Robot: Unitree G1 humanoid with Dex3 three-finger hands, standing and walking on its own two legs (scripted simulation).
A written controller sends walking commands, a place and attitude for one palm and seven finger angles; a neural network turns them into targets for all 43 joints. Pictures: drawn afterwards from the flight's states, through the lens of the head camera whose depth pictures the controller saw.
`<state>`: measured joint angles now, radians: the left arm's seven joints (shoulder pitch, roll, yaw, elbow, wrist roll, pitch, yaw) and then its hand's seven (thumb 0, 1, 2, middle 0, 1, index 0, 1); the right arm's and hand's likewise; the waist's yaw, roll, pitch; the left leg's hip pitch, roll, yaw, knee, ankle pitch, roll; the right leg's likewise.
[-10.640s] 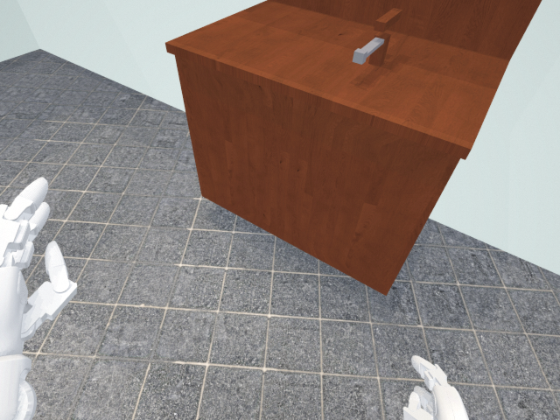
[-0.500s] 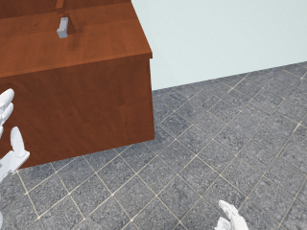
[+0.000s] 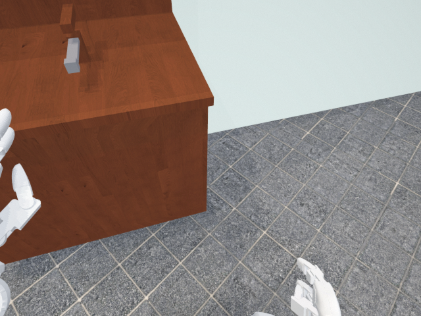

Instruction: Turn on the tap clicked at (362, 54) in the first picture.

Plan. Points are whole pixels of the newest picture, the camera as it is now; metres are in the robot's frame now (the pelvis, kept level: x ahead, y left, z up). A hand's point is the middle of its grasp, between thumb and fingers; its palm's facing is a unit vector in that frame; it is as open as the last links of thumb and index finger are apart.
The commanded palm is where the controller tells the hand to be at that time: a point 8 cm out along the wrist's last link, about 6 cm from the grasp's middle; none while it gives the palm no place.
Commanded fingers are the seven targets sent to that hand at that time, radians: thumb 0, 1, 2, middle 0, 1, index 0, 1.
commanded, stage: take the last steps up to it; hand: left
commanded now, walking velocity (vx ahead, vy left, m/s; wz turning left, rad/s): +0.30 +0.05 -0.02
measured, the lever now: (72, 65) +0.65 +0.39 +0.11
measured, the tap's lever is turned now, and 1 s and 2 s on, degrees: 0 0 0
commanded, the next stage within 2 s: come to a stop and stand still in 0.82 s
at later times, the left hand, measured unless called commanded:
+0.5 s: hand (61, 132) +0.35 +0.26 +0.18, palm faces +0.39 -0.82 -0.41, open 7.4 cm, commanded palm +0.28 +0.30 +0.18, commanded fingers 0.00 0.90 0.90 -0.20 -0.30 -0.20 -0.30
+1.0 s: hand (89, 99) +0.44 +0.25 +0.17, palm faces +0.37 -0.83 -0.42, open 7.4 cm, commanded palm +0.38 +0.30 +0.18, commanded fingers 0.00 0.90 0.90 -0.20 -0.30 -0.20 -0.30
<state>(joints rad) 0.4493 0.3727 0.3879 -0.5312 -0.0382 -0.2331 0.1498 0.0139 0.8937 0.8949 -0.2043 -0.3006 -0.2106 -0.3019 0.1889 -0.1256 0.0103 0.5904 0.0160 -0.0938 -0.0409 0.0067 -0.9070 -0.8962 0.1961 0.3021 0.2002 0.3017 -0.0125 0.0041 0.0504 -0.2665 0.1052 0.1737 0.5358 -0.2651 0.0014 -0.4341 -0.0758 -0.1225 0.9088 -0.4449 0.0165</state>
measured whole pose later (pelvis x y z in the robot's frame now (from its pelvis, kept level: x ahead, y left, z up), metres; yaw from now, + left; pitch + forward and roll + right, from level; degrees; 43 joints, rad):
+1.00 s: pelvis +0.22 +0.02 -0.01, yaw -1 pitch -1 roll +1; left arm 0.48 0.39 0.37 -0.58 -0.03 -0.23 0.16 0.01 0.89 0.89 -0.21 -0.30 -0.22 -0.30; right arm 0.19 -0.22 -0.03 0.59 0.01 -0.04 -0.07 0.01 -0.91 -0.90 0.20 0.30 0.20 0.30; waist 0.00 -0.04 0.09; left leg -0.30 0.04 0.14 0.56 -0.24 0.01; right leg -0.24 -0.08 -0.14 0.64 -0.37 0.00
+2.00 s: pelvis +0.18 +0.06 +0.00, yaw -4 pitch -2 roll -1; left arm 0.33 0.39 0.41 -0.41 -0.02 -0.25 0.08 0.01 0.89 0.89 -0.21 -0.30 -0.22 -0.30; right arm 0.25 -0.15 0.06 0.59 0.00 -0.17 0.00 0.01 -0.90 -0.90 0.20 0.30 0.20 0.30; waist 0.04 -0.05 0.07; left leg -0.25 -0.05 0.07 0.49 -0.22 0.09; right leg -0.24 -0.02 -0.02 0.48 -0.22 -0.01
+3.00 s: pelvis +0.22 +0.03 +0.01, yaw -2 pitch +0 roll -1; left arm 0.42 0.35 0.32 -0.41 -0.05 -0.17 0.10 0.01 0.89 0.89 -0.21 -0.30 -0.21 -0.30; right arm 0.21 -0.21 0.03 0.57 0.00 -0.07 -0.06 0.01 -0.90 -0.90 0.20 0.30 0.20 0.30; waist 0.02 0.01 0.00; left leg -0.19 -0.03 0.03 0.40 -0.21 0.05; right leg -0.16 0.03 -0.01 0.34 -0.19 -0.01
